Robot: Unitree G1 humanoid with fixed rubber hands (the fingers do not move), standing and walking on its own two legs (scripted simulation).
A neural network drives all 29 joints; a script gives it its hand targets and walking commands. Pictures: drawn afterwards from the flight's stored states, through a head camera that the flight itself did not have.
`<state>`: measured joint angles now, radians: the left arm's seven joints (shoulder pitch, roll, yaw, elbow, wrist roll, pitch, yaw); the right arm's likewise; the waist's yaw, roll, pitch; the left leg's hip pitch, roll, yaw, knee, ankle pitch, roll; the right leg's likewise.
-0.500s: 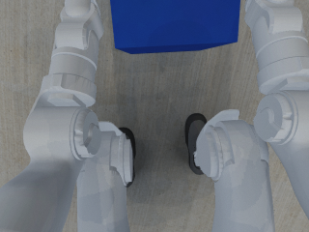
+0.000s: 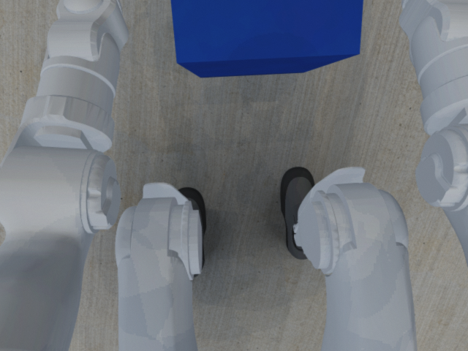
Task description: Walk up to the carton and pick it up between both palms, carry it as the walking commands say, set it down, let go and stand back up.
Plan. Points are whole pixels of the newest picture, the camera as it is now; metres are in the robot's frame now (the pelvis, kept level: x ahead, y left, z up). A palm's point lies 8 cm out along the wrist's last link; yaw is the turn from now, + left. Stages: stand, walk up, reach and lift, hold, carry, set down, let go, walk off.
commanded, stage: set down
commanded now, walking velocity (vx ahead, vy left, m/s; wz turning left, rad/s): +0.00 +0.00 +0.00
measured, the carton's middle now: out of the picture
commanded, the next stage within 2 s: let go in 1.30 s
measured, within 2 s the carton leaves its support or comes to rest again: neither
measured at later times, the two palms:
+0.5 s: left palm out of the picture +0.58 +0.13 -0.02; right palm out of the picture +0.55 -0.25 -0.02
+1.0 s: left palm out of the picture +0.58 +0.14 +0.13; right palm out of the picture +0.55 -0.26 +0.14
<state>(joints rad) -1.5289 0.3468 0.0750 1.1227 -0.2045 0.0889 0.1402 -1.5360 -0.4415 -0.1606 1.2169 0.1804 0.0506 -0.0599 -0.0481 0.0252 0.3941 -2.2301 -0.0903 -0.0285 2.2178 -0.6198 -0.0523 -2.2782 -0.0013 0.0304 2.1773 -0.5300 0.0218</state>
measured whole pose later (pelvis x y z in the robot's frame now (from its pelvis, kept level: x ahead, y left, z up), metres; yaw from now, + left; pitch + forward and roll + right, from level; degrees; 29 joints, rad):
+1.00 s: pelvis +0.03 +0.00 +0.23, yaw -1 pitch +47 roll +2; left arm -1.21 0.25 0.27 0.83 0.00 0.22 0.08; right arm -1.23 -0.35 -0.31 0.90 0.01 0.19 0.02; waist -0.04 0.01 -0.03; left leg -1.74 -0.04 -0.02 1.34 -0.42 -0.03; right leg -1.79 0.01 0.05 1.32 -0.35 0.01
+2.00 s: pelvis +0.10 +0.00 +0.39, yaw -3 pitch +14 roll +0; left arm -0.07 0.17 0.11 0.55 0.04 0.02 -0.04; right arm -0.04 -0.19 -0.11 0.53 -0.02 0.02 0.07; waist -0.02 0.01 0.02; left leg -0.55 -0.02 -0.04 0.57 -0.27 -0.01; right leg -0.59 0.00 0.04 0.56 -0.21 0.01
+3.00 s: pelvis +0.14 -0.01 +0.40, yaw -2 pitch +0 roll +0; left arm 0.19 0.33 0.05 0.74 0.04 0.02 0.01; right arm 0.20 -0.35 -0.05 0.68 -0.04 0.02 -0.01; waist 0.00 0.02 0.00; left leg -0.16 0.00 -0.05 0.50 -0.34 -0.01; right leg -0.20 0.02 0.02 0.49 -0.29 0.00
